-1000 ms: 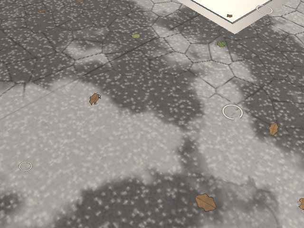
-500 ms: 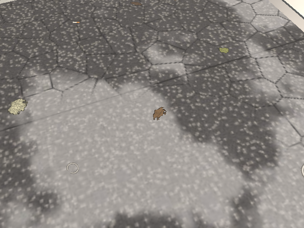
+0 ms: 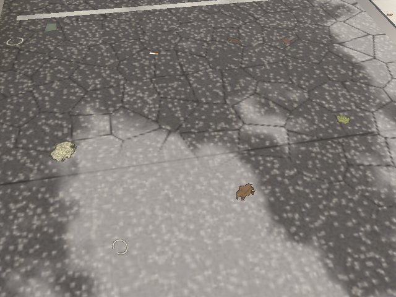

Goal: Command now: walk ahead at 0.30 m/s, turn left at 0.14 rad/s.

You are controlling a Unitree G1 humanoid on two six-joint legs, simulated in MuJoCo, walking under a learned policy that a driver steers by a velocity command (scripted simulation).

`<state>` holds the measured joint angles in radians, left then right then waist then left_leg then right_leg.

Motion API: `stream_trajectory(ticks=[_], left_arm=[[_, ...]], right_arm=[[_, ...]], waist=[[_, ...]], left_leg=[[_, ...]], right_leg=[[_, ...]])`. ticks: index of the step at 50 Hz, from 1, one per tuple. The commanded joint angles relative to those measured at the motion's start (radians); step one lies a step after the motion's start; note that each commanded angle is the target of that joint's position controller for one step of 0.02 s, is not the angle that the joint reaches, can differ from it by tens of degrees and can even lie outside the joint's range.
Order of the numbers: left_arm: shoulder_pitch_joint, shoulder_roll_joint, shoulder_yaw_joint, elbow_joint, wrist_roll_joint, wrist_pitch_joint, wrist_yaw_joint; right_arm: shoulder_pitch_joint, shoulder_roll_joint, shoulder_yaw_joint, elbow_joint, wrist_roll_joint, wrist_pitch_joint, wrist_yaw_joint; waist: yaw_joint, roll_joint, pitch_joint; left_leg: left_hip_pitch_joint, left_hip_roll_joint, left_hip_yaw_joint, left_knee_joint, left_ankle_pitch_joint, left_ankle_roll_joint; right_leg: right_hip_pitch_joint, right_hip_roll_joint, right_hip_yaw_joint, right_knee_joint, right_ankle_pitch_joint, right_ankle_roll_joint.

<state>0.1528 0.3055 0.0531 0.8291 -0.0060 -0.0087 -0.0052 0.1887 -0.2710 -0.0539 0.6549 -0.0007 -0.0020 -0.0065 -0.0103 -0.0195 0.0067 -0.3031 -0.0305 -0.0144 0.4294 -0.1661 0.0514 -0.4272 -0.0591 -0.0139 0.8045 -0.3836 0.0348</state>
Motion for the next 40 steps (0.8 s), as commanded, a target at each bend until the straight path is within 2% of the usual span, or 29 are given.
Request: stream_trajectory(ticks=[1,3,5,6,7,8,9,10,11,12,14,17,19,22,24,25,26,27,28,29,30,31,32,33,34,35,36,38,40], left_arm=[[-0.027,0.09,0.017,-0.062,-0.003,-0.035,-0.008],[0.022,0.082,0.017,-0.04,-0.005,-0.046,-0.015],[0.127,0.073,0.019,0.005,-0.001,-0.054,-0.016],[0.209,0.102,0.024,0.024,0.002,-0.058,-0.01],[0.264,0.193,0.042,0.033,0.006,-0.06,-0.004],[0.264,0.23,0.054,0.021,0.025,-0.065,-0.008],[0.212,0.178,0.04,0.001,0.023,-0.076,-0.003],[0.175,0.141,0.03,-0.009,0.013,-0.082,-0.002],[0.162,0.131,0.027,-0.015,0.006,-0.084,-0.002],[0.164,0.121,0.022,-0.014,0.003,-0.085,0.0],[0.19,0.105,0.017,-0.005,0.007,-0.085,0.004],[0.221,0.106,0.016,0.006,0.003,-0.079,0.01],[0.25,0.121,0.019,0.016,-0.001,-0.073,0.013],[0.292,0.141,0.025,0.032,-0.009,-0.064,0.013],[0.306,0.146,0.03,0.043,-0.018,-0.056,0.013],[0.303,0.152,0.033,0.047,-0.021,-0.052,0.014],[0.292,0.165,0.038,0.047,-0.022,-0.048,0.016],[0.271,0.177,0.042,0.044,-0.024,-0.045,0.018],[0.262,0.164,0.037,0.039,-0.019,-0.044,0.018],[0.25,0.109,0.017,0.008,0.005,-0.048,0.018],[0.387,-0.034,-0.023,-0.015,-0.003,-0.066,0.013],[0.327,0.082,0.006,0.001,-0.034,-0.081,0.011],[0.229,0.134,0.026,-0.033,-0.053,-0.086,0.011],[0.185,0.121,0.025,-0.041,-0.044,-0.085,0.016],[0.168,0.107,0.029,-0.042,-0.027,-0.079,0.018],[0.194,0.086,0.031,-0.035,-0.025,-0.065,0.017],[0.209,0.063,0.03,-0.031,-0.029,-0.051,0.015],[0.197,0.033,0.028,-0.044,-0.028,-0.027,0.015],[0.15,0.029,0.029,-0.07,-0.021,-0.016,0.015]], right_arm=[[0.0,-0.188,-0.054,-0.038,0.008,-0.024,-0.002],[-0.014,-0.183,-0.051,-0.028,0.019,-0.021,0.003],[-0.03,-0.142,-0.037,-0.021,0.018,-0.019,0.005],[-0.06,-0.083,-0.019,-0.032,0.012,-0.022,0.007],[-0.077,-0.016,-0.005,-0.066,0.008,-0.038,0.011],[-0.111,-0.094,-0.024,-0.092,0.028,-0.054,0.007],[-0.094,-0.137,-0.04,-0.082,0.04,-0.065,0.008],[-0.064,-0.142,-0.043,-0.061,0.032,-0.068,0.011],[-0.06,-0.136,-0.045,-0.05,0.018,-0.071,0.011],[-0.072,-0.126,-0.045,-0.048,0.01,-0.073,0.012],[-0.091,-0.087,-0.037,-0.044,0.007,-0.075,0.015],[-0.142,-0.044,-0.022,-0.055,0.011,-0.075,0.022],[-0.199,-0.025,-0.012,-0.07,0.017,-0.078,0.033],[-0.259,-0.029,-0.008,-0.089,0.026,-0.084,0.051],[-0.281,-0.043,-0.01,-0.102,0.029,-0.089,0.06],[-0.27,-0.058,-0.014,-0.104,0.029,-0.093,0.062],[-0.233,-0.079,-0.023,-0.097,0.027,-0.096,0.061],[-0.148,-0.108,-0.038,-0.075,0.023,-0.098,0.055],[0.012,-0.153,-0.062,-0.027,0.02,-0.097,0.043],[0.207,-0.22,-0.082,0.01,0.004,-0.092,0.027],[0.252,-0.298,-0.092,0.03,-0.008,-0.085,0.028],[0.242,-0.193,-0.067,0.027,-0.008,-0.083,0.027],[0.176,-0.151,-0.05,0.033,0.0,-0.086,0.023],[0.113,-0.123,-0.04,0.036,0.002,-0.089,0.022],[0.063,-0.093,-0.033,0.043,-0.002,-0.094,0.025],[0.03,-0.075,-0.03,0.049,-0.011,-0.102,0.026],[0.009,-0.066,-0.031,0.057,-0.013,-0.11,0.026],[-0.009,-0.072,-0.037,0.079,-0.009,-0.123,0.024],[-0.005,-0.093,-0.044,0.098,-0.013,-0.128,0.018]], waist=[[-0.015,0.169,-0.06],[0.018,0.15,-0.044],[0.071,0.114,-0.038],[0.1,0.03,-0.026],[0.092,-0.185,-0.009],[0.117,-0.231,0.067],[0.083,-0.17,0.102],[0.058,-0.15,0.096],[0.054,-0.132,0.081],[0.056,-0.113,0.079],[0.064,-0.101,0.057],[0.082,-0.094,0.048],[0.104,-0.095,0.061],[0.123,-0.093,0.09],[0.114,-0.096,0.109],[0.093,-0.099,0.106],[0.063,-0.108,0.085],[0.005,-0.11,0.029],[-0.075,-0.091,-0.079],[-0.152,-0.002,-0.249],[-0.077,0.31,-0.425],[-0.116,0.242,-0.387],[-0.105,0.202,-0.212],[-0.074,0.135,-0.132],[-0.044,0.121,-0.074],[-0.008,0.145,-0.053],[0.01,0.144,-0.04],[0.031,0.112,0.002],[0.033,0.087,0.035]], left_leg=[[0.057,0.254,-0.281,-0.223,-0.319,0.175],[-0.006,0.242,-0.27,-0.204,-0.367,0.159],[-0.11,0.188,-0.23,-0.127,-0.417,0.118],[-0.208,0.127,-0.171,0.033,-0.397,0.068],[-0.402,-0.007,0.013,0.334,-0.345,-0.01],[-0.554,0.004,-0.022,0.506,-0.399,-0.013],[-0.605,0.058,-0.08,0.589,-0.315,-0.006],[-0.62,0.077,-0.077,0.608,-0.235,-0.005],[-0.618,0.094,-0.068,0.596,-0.168,-0.009],[-0.601,0.11,-0.065,0.568,-0.1,-0.017],[-0.539,0.108,-0.027,0.521,0.012,-0.042],[-0.449,0.097,0.011,0.367,0.125,-0.066],[-0.387,0.084,0.03,0.255,0.177,-0.071],[-0.339,0.07,0.044,0.159,0.182,-0.062],[-0.32,0.067,0.031,0.115,0.143,-0.037],[-0.292,0.062,0.024,0.093,0.115,-0.023],[-0.228,0.046,0.028,0.077,0.086,-0.008],[-0.093,0.021,0.045,0.051,0.079,0.015],[0.144,0.016,0.051,0.045,0.1,0.042],[0.483,0.192,-0.125,0.103,0.096,0.098],[0.782,0.452,-0.592,-0.009,-0.144,0.241],[0.697,0.442,-0.674,-0.116,-0.277,0.223],[0.566,0.409,-0.509,-0.135,-0.243,0.177],[0.431,0.371,-0.391,-0.158,-0.142,0.156],[0.32,0.332,-0.297,-0.19,-0.059,0.143],[0.244,0.304,-0.218,-0.224,-0.009,0.133],[0.2,0.293,-0.173,-0.255,0.02,0.135],[0.145,0.297,-0.09,-0.297,0.098,0.143],[0.142,0.301,-0.026,-0.316,0.149,0.148]], right_leg=[[0.036,0.009,-0.014,-0.12,0.027,-0.033],[0.138,0.026,-0.038,-0.227,0.095,-0.062],[0.297,0.042,-0.041,-0.317,0.11,-0.09],[0.377,-0.059,0.104,-0.407,0.013,-0.126],[0.453,-0.242,0.406,-0.558,-0.231,-0.214],[0.411,-0.36,0.659,-0.673,-0.4,-0.315],[0.407,-0.342,0.635,-0.669,-0.402,-0.307],[0.424,-0.296,0.547,-0.658,-0.324,-0.273],[0.436,-0.264,0.472,-0.661,-0.235,-0.247],[0.436,-0.239,0.405,-0.668,-0.127,-0.231],[0.42,-0.191,0.283,-0.68,0.076,-0.217],[0.394,-0.143,0.149,-0.678,0.271,-0.203],[0.374,-0.136,0.106,-0.675,0.316,-0.2],[0.389,-0.168,0.103,-0.665,0.327,-0.208],[0.422,-0.201,0.125,-0.642,0.371,-0.204],[0.441,-0.214,0.138,-0.619,0.424,-0.198],[0.454,-0.219,0.143,-0.577,0.541,-0.19],[0.446,-0.202,0.121,-0.48,0.719,-0.175],[0.381,-0.151,0.083,-0.303,0.803,-0.148],[0.163,-0.095,0.056,-0.002,0.553,-0.11],[-0.187,0.077,0.049,0.354,-0.14,-0.05],[-0.273,0.045,0.163,0.48,-0.182,-0.052],[-0.337,0.004,0.14,0.507,-0.101,-0.06],[-0.311,-0.039,0.119,0.476,-0.015,-0.06],[-0.274,-0.064,0.119,0.429,0.044,-0.057],[-0.211,-0.087,0.128,0.404,0.087,-0.055],[-0.178,-0.093,0.124,0.39,0.105,-0.052],[-0.189,-0.1,0.122,0.358,0.128,-0.043],[-0.244,-0.102,0.133,0.295,0.197,-0.032]])
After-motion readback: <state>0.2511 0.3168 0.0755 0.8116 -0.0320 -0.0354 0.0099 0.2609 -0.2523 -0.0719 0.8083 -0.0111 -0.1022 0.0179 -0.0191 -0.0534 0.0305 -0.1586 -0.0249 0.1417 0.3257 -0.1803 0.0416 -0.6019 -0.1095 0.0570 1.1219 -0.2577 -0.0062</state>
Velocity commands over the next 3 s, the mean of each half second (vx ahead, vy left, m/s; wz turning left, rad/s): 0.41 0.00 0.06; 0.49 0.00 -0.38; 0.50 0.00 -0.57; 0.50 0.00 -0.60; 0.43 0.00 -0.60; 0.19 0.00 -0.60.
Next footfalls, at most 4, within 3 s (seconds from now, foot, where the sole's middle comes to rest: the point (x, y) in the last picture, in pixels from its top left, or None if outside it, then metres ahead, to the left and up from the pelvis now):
0.12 right None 0.07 -0.14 -0.78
0.58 left None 0.38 0.13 -0.78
1.10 right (247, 254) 0.63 -0.17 -0.78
1.58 left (223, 176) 0.97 -0.10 -0.78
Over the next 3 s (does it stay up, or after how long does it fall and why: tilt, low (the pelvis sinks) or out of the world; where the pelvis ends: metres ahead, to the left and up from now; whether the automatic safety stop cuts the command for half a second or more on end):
stays up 1.13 -0.58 -0.01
